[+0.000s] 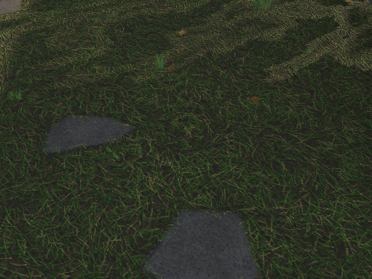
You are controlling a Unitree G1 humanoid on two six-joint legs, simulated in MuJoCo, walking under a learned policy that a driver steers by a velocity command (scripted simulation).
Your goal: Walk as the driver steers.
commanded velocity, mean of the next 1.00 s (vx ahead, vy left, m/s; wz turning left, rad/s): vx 0.37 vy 0.00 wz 0.00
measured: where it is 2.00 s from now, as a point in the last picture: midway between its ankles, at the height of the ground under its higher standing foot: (192, 159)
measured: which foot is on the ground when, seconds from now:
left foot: down 0.00-0.48, up 0.50-0.74, down 0.76-1.00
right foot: up 0.00-0.10, down 0.12-0.76, up 0.78-1.00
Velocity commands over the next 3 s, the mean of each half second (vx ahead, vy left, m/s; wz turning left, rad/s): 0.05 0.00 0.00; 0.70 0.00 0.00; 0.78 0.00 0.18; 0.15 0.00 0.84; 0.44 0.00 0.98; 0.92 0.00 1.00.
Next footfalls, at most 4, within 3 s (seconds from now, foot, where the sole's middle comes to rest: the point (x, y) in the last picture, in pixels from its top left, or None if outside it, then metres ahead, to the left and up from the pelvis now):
0.12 right None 0.04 -0.13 -0.77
0.76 left None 0.21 0.13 -0.77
1.22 right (199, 226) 0.67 -0.03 -0.77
1.64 left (165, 162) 0.97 0.11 -0.77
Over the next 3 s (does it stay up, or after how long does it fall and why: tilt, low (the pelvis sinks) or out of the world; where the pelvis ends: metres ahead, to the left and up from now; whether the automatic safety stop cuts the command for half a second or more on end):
stays up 1.08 0.44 -0.01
